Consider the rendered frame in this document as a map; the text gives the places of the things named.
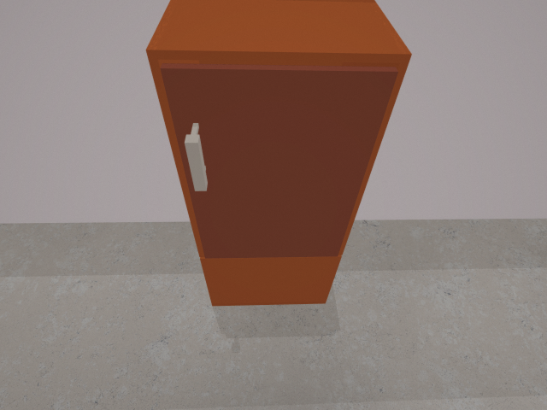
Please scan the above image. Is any cupboard door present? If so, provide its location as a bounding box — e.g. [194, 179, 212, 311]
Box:
[160, 63, 398, 259]

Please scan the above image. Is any handle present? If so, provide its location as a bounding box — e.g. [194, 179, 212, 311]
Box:
[185, 123, 208, 191]

